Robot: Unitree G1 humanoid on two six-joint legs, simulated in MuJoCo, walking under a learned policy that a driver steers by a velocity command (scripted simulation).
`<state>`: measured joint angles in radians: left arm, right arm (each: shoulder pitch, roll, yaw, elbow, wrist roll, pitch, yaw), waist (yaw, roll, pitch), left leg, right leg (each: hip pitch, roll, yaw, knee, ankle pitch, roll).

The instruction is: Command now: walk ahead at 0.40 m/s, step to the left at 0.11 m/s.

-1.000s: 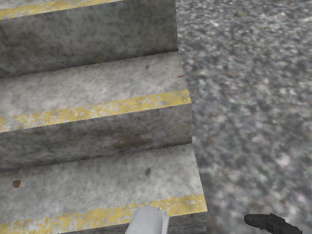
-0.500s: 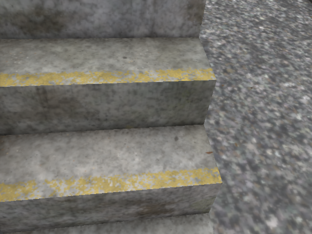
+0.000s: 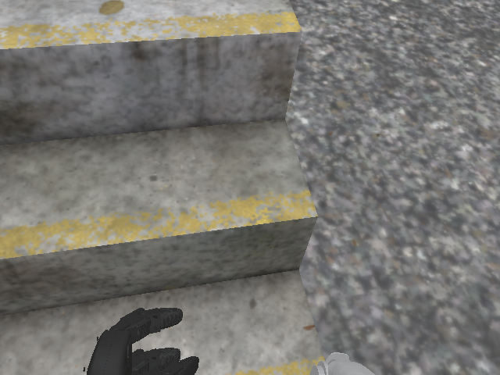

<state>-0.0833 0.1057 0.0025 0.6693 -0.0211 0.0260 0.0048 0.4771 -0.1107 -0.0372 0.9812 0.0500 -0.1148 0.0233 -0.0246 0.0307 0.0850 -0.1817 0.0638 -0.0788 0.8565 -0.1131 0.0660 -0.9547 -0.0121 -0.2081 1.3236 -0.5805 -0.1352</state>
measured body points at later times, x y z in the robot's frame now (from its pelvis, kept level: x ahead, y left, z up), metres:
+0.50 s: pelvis +0.13 +0.13 +0.14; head +0.14 +0.17 +0.59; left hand +0.29 +0.40 +0.02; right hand +0.29 -0.08 +0.06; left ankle +0.12 +0.24 -0.53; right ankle +0.14 -0.09 -0.54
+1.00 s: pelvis +0.19 +0.12 +0.22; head +0.20 +0.14 +0.67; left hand +0.40 +0.31 +0.13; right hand +0.27 -0.13 +0.10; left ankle +0.09 +0.24 -0.36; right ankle +0.33 +0.04 -0.39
